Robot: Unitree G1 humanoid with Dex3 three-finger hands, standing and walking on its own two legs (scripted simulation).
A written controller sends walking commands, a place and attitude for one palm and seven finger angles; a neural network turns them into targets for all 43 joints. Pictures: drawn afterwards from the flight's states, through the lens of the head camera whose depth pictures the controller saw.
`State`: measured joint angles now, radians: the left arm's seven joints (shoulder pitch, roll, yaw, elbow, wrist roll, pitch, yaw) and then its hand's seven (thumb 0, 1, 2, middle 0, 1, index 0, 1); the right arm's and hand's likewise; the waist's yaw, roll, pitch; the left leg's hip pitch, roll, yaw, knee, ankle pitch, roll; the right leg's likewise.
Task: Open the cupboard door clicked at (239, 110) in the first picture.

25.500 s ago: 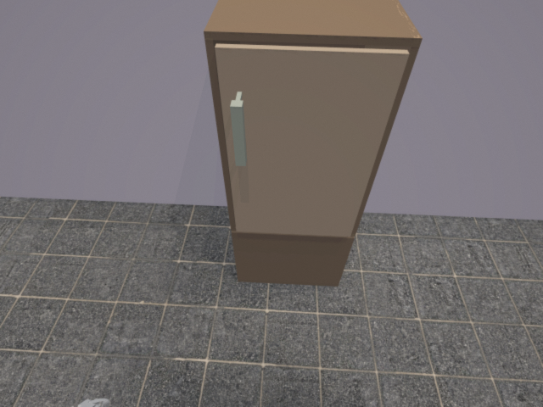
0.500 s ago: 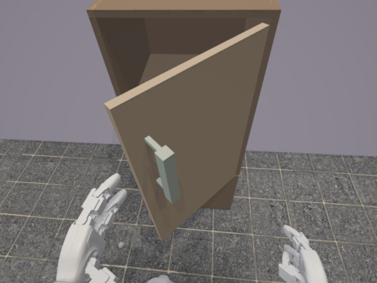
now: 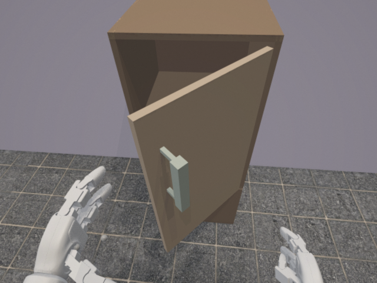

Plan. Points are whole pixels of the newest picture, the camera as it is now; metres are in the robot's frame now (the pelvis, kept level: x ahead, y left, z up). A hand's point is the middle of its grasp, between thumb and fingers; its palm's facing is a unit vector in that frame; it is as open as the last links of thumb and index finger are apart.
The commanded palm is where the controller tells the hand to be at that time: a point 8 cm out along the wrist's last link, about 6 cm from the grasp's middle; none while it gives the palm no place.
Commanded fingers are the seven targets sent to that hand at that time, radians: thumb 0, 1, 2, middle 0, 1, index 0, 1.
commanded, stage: draw the hand back to the body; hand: left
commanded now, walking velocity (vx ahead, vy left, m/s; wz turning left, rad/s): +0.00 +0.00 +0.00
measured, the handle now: (174, 180) +0.31 +0.06 +0.08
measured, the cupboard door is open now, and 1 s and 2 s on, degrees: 47 47 47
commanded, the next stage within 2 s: step back with the hand held close in 1.12 s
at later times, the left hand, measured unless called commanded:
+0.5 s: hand (43, 205) +0.19 +0.24 +0.17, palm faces +0.34 -0.86 -0.39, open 12.0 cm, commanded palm +0.15 +0.28 +0.19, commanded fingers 0.00 0.51 0.74 -0.19 -0.30 -0.19 -0.30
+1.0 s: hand (24, 185) +0.21 +0.26 +0.20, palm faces +0.44 -0.81 -0.39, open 7.6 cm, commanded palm +0.16 +0.30 +0.22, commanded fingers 0.00 0.90 0.90 -0.20 -0.30 -0.20 -0.30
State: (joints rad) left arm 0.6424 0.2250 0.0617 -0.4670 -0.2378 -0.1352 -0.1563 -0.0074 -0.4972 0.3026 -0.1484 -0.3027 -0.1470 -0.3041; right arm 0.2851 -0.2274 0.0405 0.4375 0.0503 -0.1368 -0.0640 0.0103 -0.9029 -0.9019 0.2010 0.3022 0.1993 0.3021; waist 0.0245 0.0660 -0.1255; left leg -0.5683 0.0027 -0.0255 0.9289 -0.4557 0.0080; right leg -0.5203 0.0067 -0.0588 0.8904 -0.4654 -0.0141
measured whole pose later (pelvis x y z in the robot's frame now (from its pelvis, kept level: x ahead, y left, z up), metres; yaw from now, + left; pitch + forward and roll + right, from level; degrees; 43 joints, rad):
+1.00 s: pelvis +0.02 +0.00 +0.05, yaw -1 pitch -4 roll +0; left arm 0.48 0.33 0.32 -0.39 -0.06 -0.07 0.12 0.02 0.86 0.89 -0.20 -0.30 -0.20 -0.31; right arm 0.19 -0.23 0.02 0.64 0.00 -0.10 -0.08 0.01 -0.90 -0.90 0.20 0.30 0.20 0.30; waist 0.07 0.06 0.02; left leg -0.10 -0.01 0.01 0.42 -0.24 0.01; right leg -0.07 0.00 -0.02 0.39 -0.25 -0.01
